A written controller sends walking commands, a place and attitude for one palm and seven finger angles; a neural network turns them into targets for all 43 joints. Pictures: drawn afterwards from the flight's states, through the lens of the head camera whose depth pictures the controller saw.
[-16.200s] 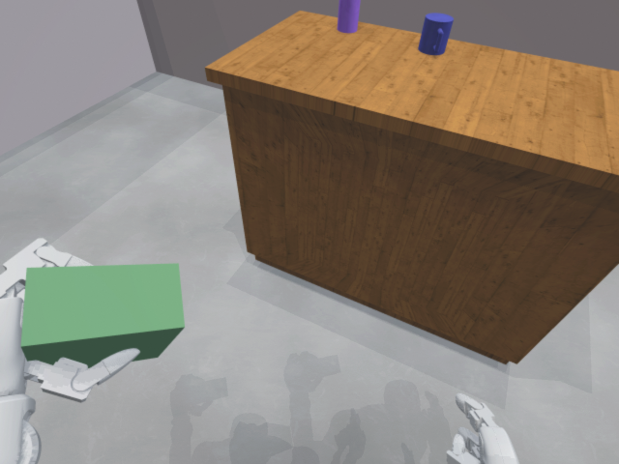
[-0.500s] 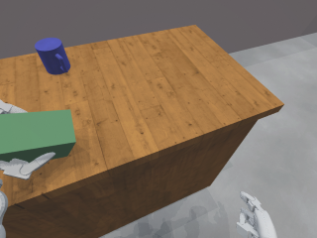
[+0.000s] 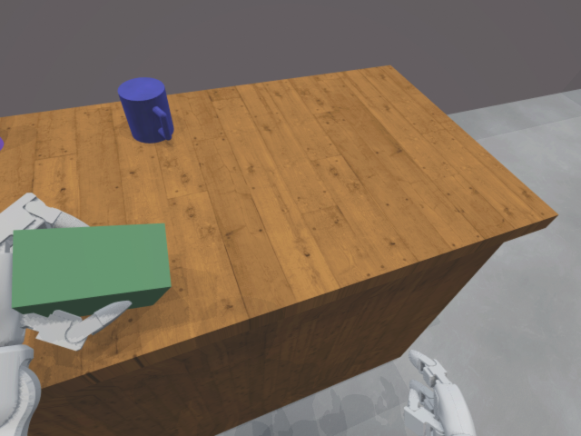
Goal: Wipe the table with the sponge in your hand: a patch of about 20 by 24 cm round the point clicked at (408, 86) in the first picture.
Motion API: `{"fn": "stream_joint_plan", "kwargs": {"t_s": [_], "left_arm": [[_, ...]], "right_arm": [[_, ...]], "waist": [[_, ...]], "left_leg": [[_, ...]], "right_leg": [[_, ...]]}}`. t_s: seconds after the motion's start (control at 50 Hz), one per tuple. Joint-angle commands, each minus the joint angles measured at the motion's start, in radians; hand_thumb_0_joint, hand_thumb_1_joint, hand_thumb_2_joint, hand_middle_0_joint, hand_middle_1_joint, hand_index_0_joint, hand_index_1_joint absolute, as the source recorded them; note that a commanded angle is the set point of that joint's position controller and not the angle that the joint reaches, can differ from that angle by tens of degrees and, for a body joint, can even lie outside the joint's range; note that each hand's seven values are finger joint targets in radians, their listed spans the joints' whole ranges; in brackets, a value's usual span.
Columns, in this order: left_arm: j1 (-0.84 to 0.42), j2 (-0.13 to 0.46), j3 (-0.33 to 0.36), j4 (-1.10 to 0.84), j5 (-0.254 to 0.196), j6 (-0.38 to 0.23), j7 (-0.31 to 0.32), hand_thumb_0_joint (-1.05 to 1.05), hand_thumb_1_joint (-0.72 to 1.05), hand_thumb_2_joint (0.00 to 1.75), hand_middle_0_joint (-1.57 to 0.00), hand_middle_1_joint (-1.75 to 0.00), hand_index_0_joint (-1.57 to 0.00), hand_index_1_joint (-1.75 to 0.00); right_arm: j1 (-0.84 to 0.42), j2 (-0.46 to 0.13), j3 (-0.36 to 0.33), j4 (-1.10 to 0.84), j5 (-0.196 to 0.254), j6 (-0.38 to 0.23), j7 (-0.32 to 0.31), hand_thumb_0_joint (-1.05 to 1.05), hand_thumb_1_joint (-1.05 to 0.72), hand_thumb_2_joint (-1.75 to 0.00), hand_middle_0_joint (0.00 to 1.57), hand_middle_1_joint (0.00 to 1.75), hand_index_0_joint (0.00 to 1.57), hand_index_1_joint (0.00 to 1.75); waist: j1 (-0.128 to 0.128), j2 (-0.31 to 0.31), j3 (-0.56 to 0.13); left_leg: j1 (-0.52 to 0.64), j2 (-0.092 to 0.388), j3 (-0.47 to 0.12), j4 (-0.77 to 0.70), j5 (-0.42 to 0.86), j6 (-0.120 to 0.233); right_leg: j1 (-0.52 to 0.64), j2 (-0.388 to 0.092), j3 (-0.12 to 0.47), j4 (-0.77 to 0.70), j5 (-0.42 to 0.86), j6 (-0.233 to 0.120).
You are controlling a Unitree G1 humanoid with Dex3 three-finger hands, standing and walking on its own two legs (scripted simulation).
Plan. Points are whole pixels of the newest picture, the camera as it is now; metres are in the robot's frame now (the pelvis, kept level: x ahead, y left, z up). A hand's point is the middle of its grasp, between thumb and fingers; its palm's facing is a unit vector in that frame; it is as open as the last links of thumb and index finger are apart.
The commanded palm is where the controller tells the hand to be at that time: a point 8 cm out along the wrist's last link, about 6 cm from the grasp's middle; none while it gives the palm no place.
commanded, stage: come to a stop and stand still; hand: left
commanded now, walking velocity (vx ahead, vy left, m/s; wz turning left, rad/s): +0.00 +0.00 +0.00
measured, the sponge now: (118, 273) +0.24 +0.22 +0.15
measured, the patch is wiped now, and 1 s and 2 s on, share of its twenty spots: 0.00 0.00 0.00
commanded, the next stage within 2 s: look again from close up in 0.16 s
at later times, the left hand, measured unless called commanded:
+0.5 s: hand (77, 277) +0.22 +0.24 +0.17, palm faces +0.43 -0.83 -0.35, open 10.1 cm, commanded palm +0.16 +0.27 +0.18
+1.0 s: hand (124, 271) +0.23 +0.20 +0.17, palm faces +0.41 -0.84 -0.36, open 10.1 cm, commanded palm +0.17 +0.23 +0.18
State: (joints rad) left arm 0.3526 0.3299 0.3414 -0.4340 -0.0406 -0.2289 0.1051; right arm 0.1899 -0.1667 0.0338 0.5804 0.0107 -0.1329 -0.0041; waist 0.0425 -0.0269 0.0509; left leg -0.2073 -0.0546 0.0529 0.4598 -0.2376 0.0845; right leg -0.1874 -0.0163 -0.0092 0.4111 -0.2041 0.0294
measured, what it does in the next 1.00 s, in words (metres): shifts its weight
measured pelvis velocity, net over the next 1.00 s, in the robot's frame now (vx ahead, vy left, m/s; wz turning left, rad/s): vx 0.00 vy -0.05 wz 0.00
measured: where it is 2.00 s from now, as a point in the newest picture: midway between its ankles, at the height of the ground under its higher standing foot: outside the picture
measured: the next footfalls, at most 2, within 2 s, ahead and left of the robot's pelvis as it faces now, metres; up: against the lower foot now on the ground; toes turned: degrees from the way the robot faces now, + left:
none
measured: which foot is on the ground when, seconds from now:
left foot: down 0.00-1.00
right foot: down 0.00-1.00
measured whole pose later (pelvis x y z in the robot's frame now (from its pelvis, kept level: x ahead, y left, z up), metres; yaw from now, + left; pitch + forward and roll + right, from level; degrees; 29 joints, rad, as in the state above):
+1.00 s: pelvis +0.00 -0.05 +0.00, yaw +0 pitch +0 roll -1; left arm 0.39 0.35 0.38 -0.48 -0.07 -0.17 0.10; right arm 0.18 -0.18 0.00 0.55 0.02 -0.08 -0.01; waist 0.04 -0.01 0.07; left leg -0.20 0.01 0.03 0.44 -0.23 0.01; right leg -0.19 0.04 -0.03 0.40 -0.20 -0.04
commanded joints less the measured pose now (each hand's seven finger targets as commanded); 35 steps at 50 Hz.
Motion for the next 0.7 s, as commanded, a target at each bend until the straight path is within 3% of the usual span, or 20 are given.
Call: {"fn": "stream_joint_plan", "kwargs": {"t_s": [0.0, 0.08, 0.1, 0.14, 0.18, 0.2, 0.28, 0.3, 0.38, 0.4, 0.46, 0.48, 0.5, 0.58, 0.6, 0.68], "left_arm": [[-0.036, 0.168, 0.099, -0.203, -0.003, -0.047, 0.012, 0.0, 0.1, 1.3, -1.2, -1.6, -1.2, -1.6], [-0.012, 0.199, 0.133, -0.225, -0.003, -0.044, 0.012, 0.0, 0.1, 1.3, -1.2, -1.6, -1.2, -1.6], [-0.003, 0.167, 0.102, -0.213, -0.007, -0.044, 0.008, 0.0, 0.1, 1.3, -1.2, -1.6, -1.2, -1.6], [0.008, 0.18, 0.115, -0.226, -0.008, -0.044, 0.008, 0.0, 0.1, 1.3, -1.2, -1.6, -1.2, -1.6], [0.016, 0.198, 0.132, -0.235, -0.005, -0.042, 0.014, 0.0, 0.1, 1.3, -1.2, -1.6, -1.2, -1.6], [0.023, 0.162, 0.098, -0.22, -0.008, -0.042, 0.01, 0.0, 0.1, 1.3, -1.2, -1.6, -1.2, -1.6], [0.028, 0.193, 0.126, -0.221, -0.004, -0.037, 0.018, 0.0, 0.1, 1.3, -1.2, -1.6, -1.2, -1.6], [0.029, 0.155, 0.09, -0.203, -0.007, -0.036, 0.014, 0.0, 0.1, 1.3, -1.2, -1.6, -1.2, -1.6], [0.015, 0.175, 0.102, -0.204, -0.001, -0.031, 0.02, 0.0, 0.1, 1.3, -1.2, -1.6, -1.2, -1.6], [0.017, 0.149, 0.078, -0.182, -0.004, -0.031, 0.017, 0.0, 0.1, 1.3, -1.2, -1.6, -1.2, -1.6], [-0.001, 0.157, 0.077, -0.186, -0.001, -0.032, 0.018, 0.0, 0.1, 1.3, -1.2, -1.6, -1.2, -1.6], [-0.001, 0.172, 0.095, -0.194, 0.001, -0.028, 0.022, 0.0, 0.1, 1.3, -1.2, -1.6, -1.2, -1.6], [-0.002, 0.138, 0.061, -0.175, -0.002, -0.028, 0.018, 0.0, 0.1, 1.3, -1.2, -1.6, -1.2, -1.6], [-0.003, 0.165, 0.085, -0.184, 0.001, -0.02, 0.023, 0.0, 0.1, 1.3, -1.2, -1.6, -1.2, -1.6], [0.002, 0.134, 0.054, -0.159, -0.006, -0.018, 0.018, 0.0, 0.1, 1.3, -1.2, -1.6, -1.2, -1.6], [-0.032, 0.173, 0.089, -0.182, -0.007, -0.008, 0.018, 0.0, 0.1, 1.3, -1.2, -1.6, -1.2, -1.6]], "right_arm": [[-0.074, -0.154, -0.066, -0.155, 0.002, -0.035, -0.013, 0.0, -0.9, -0.9, 0.2, 0.3, 0.2, 0.3], [-0.084, -0.156, -0.07, -0.162, 0.008, -0.027, -0.016, 0.0, -0.9, -0.9, 0.2, 0.3, 0.2, 0.3], [-0.071, -0.155, -0.068, -0.16, 0.004, -0.02, -0.015, 0.0, -0.9, -0.9, 0.2, 0.3, 0.2, 0.3], [-0.066, -0.159, -0.075, -0.167, 0.006, -0.017, -0.015, 0.0, -0.9, -0.9, 0.2, 0.3, 0.2, 0.3], [-0.083, -0.156, -0.072, -0.167, 0.011, -0.016, -0.018, 0.0, -0.9, -0.9, 0.2, 0.3, 0.2, 0.3], [-0.072, -0.157, -0.071, -0.164, 0.006, -0.011, -0.017, 0.0, -0.9, -0.9, 0.2, 0.3, 0.2, 0.3], [-0.084, -0.158, -0.073, -0.165, 0.012, -0.013, -0.023, 0.0, -0.9, -0.9, 0.2, 0.3, 0.2, 0.3], [-0.074, -0.159, -0.072, -0.163, 0.008, -0.01, -0.022, 0.0, -0.9, -0.9, 0.2, 0.3, 0.2, 0.3], [-0.087, -0.16, -0.073, -0.16, 0.013, -0.017, -0.028, 0.0, -0.9, -0.9, 0.2, 0.3, 0.2, 0.3], [-0.077, -0.161, -0.071, -0.156, 0.008, -0.014, -0.027, 0.0, -0.9, -0.9, 0.2, 0.3, 0.2, 0.3], [-0.075, -0.164, -0.076, -0.158, 0.01, -0.022, -0.028, 0.0, -0.9, -0.9, 0.2, 0.3, 0.2, 0.3], [-0.092, -0.161, -0.073, -0.155, 0.012, -0.024, -0.032, 0.0, -0.9, -0.9, 0.2, 0.3, 0.2, 0.3], [-0.081, -0.161, -0.07, -0.148, 0.007, -0.021, -0.031, 0.0, -0.9, -0.9, 0.2, 0.3, 0.2, 0.3], [-0.094, -0.161, -0.073, -0.148, 0.011, -0.026, -0.033, 0.0, -0.9, -0.9, 0.2, 0.3, 0.2, 0.3], [-0.083, -0.157, -0.068, -0.145, 0.007, -0.021, -0.032, 0.0, -0.9, -0.9, 0.2, 0.3, 0.2, 0.3], [-0.099, -0.153, -0.072, -0.15, 0.015, -0.015, -0.031, 0.0, -0.9, -0.9, 0.2, 0.3, 0.2, 0.3]], "waist": [[-0.02, 0.106, -0.15], [-0.018, 0.119, -0.155], [-0.022, 0.124, -0.148], [-0.021, 0.108, -0.158], [-0.02, 0.131, -0.156], [-0.022, 0.127, -0.15], [-0.019, 0.103, -0.15], [-0.023, 0.091, -0.141], [-0.021, 0.091, -0.122], [-0.023, 0.082, -0.117], [-0.021, 0.052, -0.117], [-0.021, 0.061, -0.117], [-0.024, 0.061, -0.116], [-0.022, 0.056, -0.12], [-0.024, 0.044, -0.112], [-0.025, 0.068, -0.104]], "left_leg": [[0.008, 0.148, -0.141, -0.132, 0.211, -0.11], [0.038, 0.145, -0.127, -0.121, 0.276, -0.125], [0.023, 0.146, -0.135, -0.126, 0.274, -0.125], [0.018, 0.145, -0.129, -0.114, 0.282, -0.122], [0.033, 0.14, -0.119, -0.119, 0.272, -0.125], [0.017, 0.14, -0.122, -0.122, 0.251, -0.12], [0.005, 0.135, -0.115, -0.124, 0.19, -0.111], [-0.006, 0.132, -0.115, -0.127, 0.172, -0.105], [-0.01, 0.124, -0.112, -0.135, 0.101, -0.092], [-0.023, 0.125, -0.115, -0.14, 0.082, -0.085], [-0.027, 0.124, -0.12, -0.138, 0.052, -0.074], [-0.004, 0.119, -0.109, -0.134, 0.066, -0.076], [-0.009, 0.117, -0.112, -0.138, 0.066, -0.075], [0.018, 0.113, -0.104, -0.124, 0.093, -0.073], [0.012, 0.116, -0.11, -0.134, 0.085, -0.073], [0.033, 0.137, -0.118, -0.155, 0.118, -0.086]], "right_leg": [[0.079, -0.001, -0.003, -0.005, 0.124, -0.039], [0.074, 0.002, -0.007, -0.003, 0.142, -0.04], [0.077, 0.001, -0.013, -0.005, 0.126, -0.04], [0.1, -0.005, -0.008, -0.013, 0.15, -0.043], [0.085, -0.002, -0.009, -0.011, 0.147, -0.041], [0.089, -0.002, -0.011, -0.014, 0.135, -0.041], [0.105, -0.008, 0.003, -0.029, 0.151, -0.041], [0.104, -0.009, 0.0, -0.034, 0.145, -0.041], [0.09, -0.012, 0.022, -0.05, 0.133, -0.043], [0.092, -0.012, 0.018, -0.055, 0.122, -0.041], [0.097, -0.02, 0.037, -0.064, 0.112, -0.045], [0.078, -0.015, 0.038, -0.07, 0.118, -0.043], [0.081, -0.015, 0.029, -0.073, 0.112, -0.042], [0.069, -0.02, 0.049, -0.086, 0.131, -0.045], [0.064, -0.015, 0.037, -0.091, 0.113, -0.043], [0.048, 0.008, 0.03, -0.07, 0.116, -0.035]]}}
